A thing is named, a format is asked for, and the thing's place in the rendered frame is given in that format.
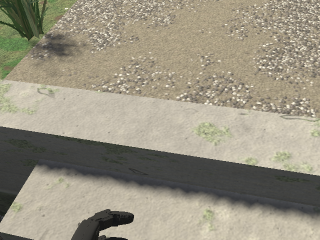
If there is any left robot hand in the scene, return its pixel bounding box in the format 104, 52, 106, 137
71, 209, 134, 240

